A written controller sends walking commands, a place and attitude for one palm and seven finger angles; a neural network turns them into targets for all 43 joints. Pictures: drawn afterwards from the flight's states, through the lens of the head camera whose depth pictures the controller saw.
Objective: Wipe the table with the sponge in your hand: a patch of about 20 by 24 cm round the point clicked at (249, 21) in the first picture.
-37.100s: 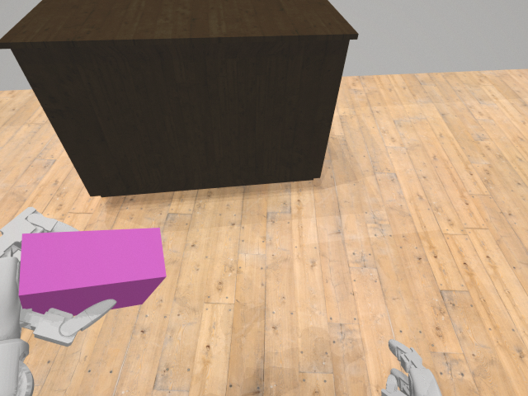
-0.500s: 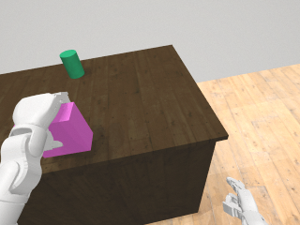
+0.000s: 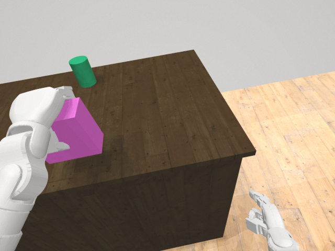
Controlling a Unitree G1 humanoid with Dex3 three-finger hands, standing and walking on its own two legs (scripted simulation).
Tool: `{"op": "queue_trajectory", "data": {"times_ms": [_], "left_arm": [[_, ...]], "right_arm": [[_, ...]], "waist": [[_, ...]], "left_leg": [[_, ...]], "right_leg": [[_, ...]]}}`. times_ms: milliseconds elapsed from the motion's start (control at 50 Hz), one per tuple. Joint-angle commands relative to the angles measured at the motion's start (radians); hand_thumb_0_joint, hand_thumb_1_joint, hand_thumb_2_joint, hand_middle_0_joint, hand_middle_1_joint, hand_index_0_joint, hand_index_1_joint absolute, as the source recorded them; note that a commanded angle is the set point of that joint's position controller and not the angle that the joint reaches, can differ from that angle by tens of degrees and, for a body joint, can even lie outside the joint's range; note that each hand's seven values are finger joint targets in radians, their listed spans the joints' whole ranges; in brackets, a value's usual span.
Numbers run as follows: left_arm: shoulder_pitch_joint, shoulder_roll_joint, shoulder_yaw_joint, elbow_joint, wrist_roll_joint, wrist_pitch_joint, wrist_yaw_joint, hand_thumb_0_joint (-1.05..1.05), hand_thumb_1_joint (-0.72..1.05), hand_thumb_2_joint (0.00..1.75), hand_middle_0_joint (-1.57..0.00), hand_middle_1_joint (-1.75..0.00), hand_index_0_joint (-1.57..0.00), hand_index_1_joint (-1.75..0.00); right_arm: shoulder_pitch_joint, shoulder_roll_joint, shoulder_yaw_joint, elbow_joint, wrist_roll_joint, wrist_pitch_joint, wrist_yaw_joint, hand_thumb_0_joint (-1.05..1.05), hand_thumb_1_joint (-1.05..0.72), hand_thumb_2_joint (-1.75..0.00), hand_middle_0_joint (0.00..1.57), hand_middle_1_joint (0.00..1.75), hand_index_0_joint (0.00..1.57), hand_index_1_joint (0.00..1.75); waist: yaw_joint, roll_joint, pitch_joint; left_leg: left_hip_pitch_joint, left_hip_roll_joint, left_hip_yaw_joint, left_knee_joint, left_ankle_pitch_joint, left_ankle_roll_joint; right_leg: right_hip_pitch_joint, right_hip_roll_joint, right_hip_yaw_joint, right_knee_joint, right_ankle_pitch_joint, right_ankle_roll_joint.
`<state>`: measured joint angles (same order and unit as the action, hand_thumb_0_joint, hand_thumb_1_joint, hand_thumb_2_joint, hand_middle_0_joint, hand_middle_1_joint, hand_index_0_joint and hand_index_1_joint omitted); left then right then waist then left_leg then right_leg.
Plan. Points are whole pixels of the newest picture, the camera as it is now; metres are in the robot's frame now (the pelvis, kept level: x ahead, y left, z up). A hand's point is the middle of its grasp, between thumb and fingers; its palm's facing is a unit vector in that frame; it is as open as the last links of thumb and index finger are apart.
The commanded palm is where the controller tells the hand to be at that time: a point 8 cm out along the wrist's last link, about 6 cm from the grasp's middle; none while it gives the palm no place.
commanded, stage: lift the sponge slowly off the table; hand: left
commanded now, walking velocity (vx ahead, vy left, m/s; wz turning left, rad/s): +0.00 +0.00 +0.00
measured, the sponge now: (68, 138) +0.28 +0.29 +0.16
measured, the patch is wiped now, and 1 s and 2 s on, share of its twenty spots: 1.00 1.00 1.00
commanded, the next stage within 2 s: bring the sponge back beside the body in 0.42 s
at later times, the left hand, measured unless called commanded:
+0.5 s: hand (45, 114) +0.28 +0.30 +0.24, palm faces +0.17 -0.02 -0.99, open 10.2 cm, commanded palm +0.23 +0.29 +0.31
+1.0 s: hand (46, 126) +0.25 +0.28 +0.23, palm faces +0.24 -0.07 -0.97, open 10.2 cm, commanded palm +0.19 +0.28 +0.30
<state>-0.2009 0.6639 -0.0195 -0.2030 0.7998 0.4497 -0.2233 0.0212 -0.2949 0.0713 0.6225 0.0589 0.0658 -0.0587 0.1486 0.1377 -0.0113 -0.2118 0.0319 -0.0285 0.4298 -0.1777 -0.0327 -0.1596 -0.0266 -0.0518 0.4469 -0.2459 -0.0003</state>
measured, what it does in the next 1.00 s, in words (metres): stands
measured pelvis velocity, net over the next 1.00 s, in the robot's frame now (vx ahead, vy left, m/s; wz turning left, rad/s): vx -0.01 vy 0.00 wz -0.01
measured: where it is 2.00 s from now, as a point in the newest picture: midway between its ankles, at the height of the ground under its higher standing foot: outside the picture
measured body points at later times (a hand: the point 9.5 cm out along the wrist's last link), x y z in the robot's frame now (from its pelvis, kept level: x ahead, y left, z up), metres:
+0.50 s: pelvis +0.00 +0.01 +0.00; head -0.01 -0.05 +0.44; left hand +0.26 +0.29 +0.29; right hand +0.25 -0.19 -0.09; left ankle +0.04 +0.14 -0.74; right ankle +0.00 -0.12 -0.74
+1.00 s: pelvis -0.01 +0.00 +0.00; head -0.02 -0.05 +0.45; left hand +0.23 +0.28 +0.28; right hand +0.26 -0.17 -0.07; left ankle +0.04 +0.14 -0.74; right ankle +0.00 -0.12 -0.74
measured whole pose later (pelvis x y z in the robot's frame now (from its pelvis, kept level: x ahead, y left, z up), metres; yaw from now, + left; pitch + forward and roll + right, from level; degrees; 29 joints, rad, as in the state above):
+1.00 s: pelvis -0.01 +0.00 +0.00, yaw -1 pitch -3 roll +0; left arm -0.11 0.68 0.04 -0.38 0.74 0.46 -0.21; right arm 0.01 -0.27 0.08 0.60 0.06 0.07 -0.06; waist 0.17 0.14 -0.01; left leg -0.21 0.03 -0.01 0.44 -0.17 -0.03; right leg -0.17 -0.03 -0.03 0.46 -0.23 0.01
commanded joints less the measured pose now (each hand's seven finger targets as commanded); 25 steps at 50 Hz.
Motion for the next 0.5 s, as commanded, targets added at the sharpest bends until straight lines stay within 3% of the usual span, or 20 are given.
{"op": "queue_trajectory", "data": {"times_ms": [0,40,80,120,180,220,260,280,300,360,380,400,420,480], "left_arm": [[-0.396,0.329,0.207,-0.158,0.042,-0.013,0.033,0.0,0.1,1.3,-1.2,-1.6,-1.2,-1.6],[-0.414,0.324,0.199,-0.141,0.042,-0.02,0.026,0.0,0.1,1.3,-1.2,-1.6,-1.2,-1.6],[-0.426,0.35,0.227,-0.173,0.042,-0.022,0.018,0.0,0.1,1.3,-1.2,-1.6,-1.2,-1.6],[-0.411,0.328,0.208,-0.163,0.033,-0.024,0.011,0.0,0.1,1.3,-1.2,-1.6,-1.2,-1.6],[-0.394,0.354,0.243,-0.18,0.029,-0.021,-0.005,0.0,0.1,1.3,-1.2,-1.6,-1.2,-1.6],[-0.39,0.347,0.233,-0.169,0.024,-0.02,-0.007,0.0,0.1,1.3,-1.2,-1.6,-1.2,-1.6],[-0.367,0.372,0.259,-0.163,0.016,-0.017,-0.012,0.0,0.1,1.3,-1.2,-1.6,-1.2,-1.6],[-0.367,0.381,0.279,-0.184,0.014,-0.014,-0.014,0.0,0.1,1.3,-1.2,-1.6,-1.2,-1.6],[-0.374,0.393,0.279,-0.176,0.013,-0.014,-0.012,0.0,0.1,1.3,-1.2,-1.6,-1.2,-1.6],[-0.315,0.356,0.263,-0.207,-0.005,-0.013,-0.022,0.0,0.1,1.3,-1.2,-1.6,-1.2,-1.6],[-0.306,0.343,0.265,-0.203,-0.006,-0.008,-0.026,0.0,0.1,1.3,-1.2,-1.6,-1.2,-1.6],[-0.319,0.355,0.26,-0.175,-0.003,-0.008,-0.024,0.0,0.1,1.3,-1.2,-1.6,-1.2,-1.6],[-0.318,0.331,0.24,-0.154,-0.007,-0.007,-0.027,0.0,0.1,1.3,-1.2,-1.6,-1.2,-1.6],[-0.383,0.334,0.231,-0.235,0.009,-0.018,-0.023,0.0,0.1,1.3,-1.2,-1.6,-1.2,-1.6]], "right_arm": [[-0.202,-0.085,-0.033,-0.179,0.001,-0.061,-0.015,0.0,-0.9,-0.9,0.2,0.3,0.2,0.3],[-0.199,-0.087,-0.038,-0.174,0.001,-0.06,-0.016,0.0,-0.9,-0.9,0.2,0.3,0.2,0.3],[-0.234,-0.082,-0.034,-0.187,0.009,-0.069,-0.015,0.0,-0.9,-0.9,0.2,0.3,0.2,0.3],[-0.195,-0.081,-0.039,-0.179,0.002,-0.071,-0.012,0.0,-0.9,-0.9,0.2,0.3,0.2,0.3],[-0.224,-0.081,-0.036,-0.193,0.007,-0.07,-0.008,0.0,-0.9,-0.9,0.2,0.3,0.2,0.3],[-0.188,-0.084,-0.038,-0.186,0.001,-0.065,-0.008,0.0,-0.9,-0.9,0.2,0.3,0.2,0.3],[-0.181,-0.089,-0.043,-0.187,-0.001,-0.06,-0.009,0.0,-0.9,-0.9,0.2,0.3,0.2,0.3],[-0.221,-0.085,-0.038,-0.199,0.008,-0.065,-0.007,0.0,-0.9,-0.9,0.2,0.3,0.2,0.3],[-0.184,-0.091,-0.038,-0.192,-0.001,-0.062,-0.008,0.0,-0.9,-0.9,0.2,0.3,0.2,0.3],[-0.187,-0.084,-0.041,-0.2,0.003,-0.054,-0.004,0.0,-0.9,-0.9,0.2,0.3,0.2,0.3],[-0.227,-0.078,-0.034,-0.212,0.012,-0.064,-0.005,0.0,-0.9,-0.9,0.2,0.3,0.2,0.3],[-0.181,-0.089,-0.034,-0.195,0.002,-0.059,-0.008,0.0,-0.9,-0.9,0.2,0.3,0.2,0.3],[-0.181,-0.087,-0.037,-0.194,0.007,-0.058,-0.009,0.0,-0.9,-0.9,0.2,0.3,0.2,0.3],[-0.236,-0.077,-0.03,-0.211,0.014,-0.07,-0.012,0.0,-0.9,-0.9,0.2,0.3,0.2,0.3]], "waist": [[-0.006,-0.06,-0.249],[-0.011,-0.069,-0.245],[-0.004,-0.021,-0.261],[-0.005,-0.046,-0.272],[0.0,-0.047,-0.274],[-0.002,-0.066,-0.273],[0.006,-0.083,-0.271],[0.007,-0.051,-0.273],[0.011,-0.08,-0.289],[0.009,-0.08,-0.261],[0.008,-0.066,-0.253],[0.003,-0.093,-0.244],[-0.006,-0.112,-0.219],[-0.003,-0.027,-0.254]], "left_leg": [[0.068,-0.073,0.016,-0.031,0.148,0.056],[0.074,-0.073,0.017,-0.033,0.138,0.056],[0.081,-0.076,0.011,-0.029,0.148,0.057],[0.083,-0.076,0.016,-0.023,0.178,0.057],[0.075,-0.074,0.013,-0.018,0.178,0.056],[0.07,-0.073,0.019,-0.019,0.187,0.055],[0.063,-0.073,0.022,-0.013,0.178,0.057],[0.069,-0.072,0.015,-0.012,0.181,0.055],[0.054,-0.071,0.018,-0.012,0.188,0.054],[0.058,-0.07,0.022,-0.013,0.181,0.054],[0.058,-0.067,0.017,-0.014,0.173,0.053],[0.043,-0.066,0.019,-0.019,0.163,0.052],[0.048,-0.063,0.02,-0.023,0.141,0.051],[0.073,-0.065,0.011,-0.03,0.134,0.053]], "right_leg": [[0.06,0.049,0.044,-0.068,0.151,-0.055],[0.054,0.049,0.04,-0.075,0.147,-0.051],[0.058,0.058,0.066,-0.07,0.153,-0.061],[0.069,0.046,0.04,-0.063,0.194,-0.052],[0.071,0.054,0.067,-0.058,0.204,-0.058],[0.07,0.043,0.042,-0.053,0.212,-0.049],[0.069,0.039,0.048,-0.052,0.214,-0.046],[0.065,0.051,0.076,-0.055,0.209,-0.056],[0.08,0.038,0.052,-0.041,0.215,-0.05],[0.061,0.04,0.039,-0.047,0.214,-0.042],[0.05,0.051,0.062,-0.051,0.199,-0.049],[0.047,0.042,0.037,-0.049,0.183,-0.042],[0.028,0.043,0.034,-0.061,0.16,-0.037],[0.033,0.055,0.058,-0.061,0.138,-0.053]]}}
